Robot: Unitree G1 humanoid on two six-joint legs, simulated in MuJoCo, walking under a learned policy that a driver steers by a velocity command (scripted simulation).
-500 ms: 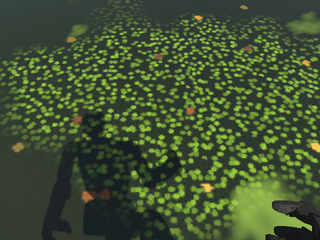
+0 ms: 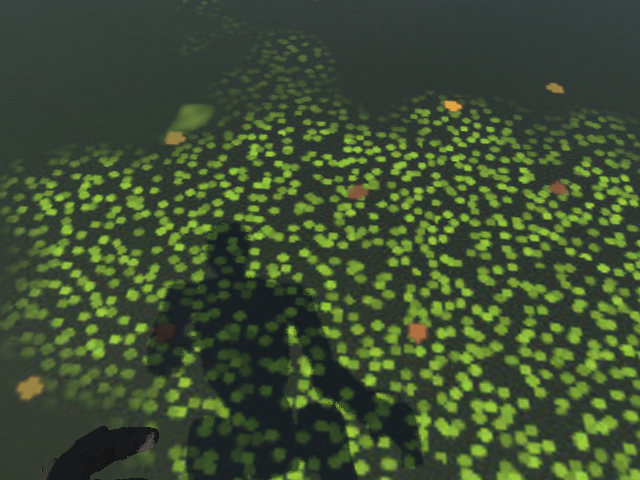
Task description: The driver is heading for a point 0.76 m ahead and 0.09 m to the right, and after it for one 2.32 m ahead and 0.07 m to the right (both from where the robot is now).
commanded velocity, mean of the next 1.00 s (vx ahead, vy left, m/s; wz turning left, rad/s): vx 0.50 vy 0.00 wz -0.15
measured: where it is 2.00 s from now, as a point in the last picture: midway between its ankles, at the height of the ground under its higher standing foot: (341, 338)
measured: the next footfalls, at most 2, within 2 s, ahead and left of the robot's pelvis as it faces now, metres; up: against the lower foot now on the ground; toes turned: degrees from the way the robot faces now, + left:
left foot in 0.50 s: +0.42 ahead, +0.14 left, +0.00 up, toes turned +1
right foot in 1.02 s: +0.67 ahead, -0.14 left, +0.00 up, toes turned -19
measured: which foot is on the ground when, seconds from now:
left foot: down 0.00-0.00, up 0.02-0.48, down 0.50-1.00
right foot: down 0.00-0.50, up 0.52-1.00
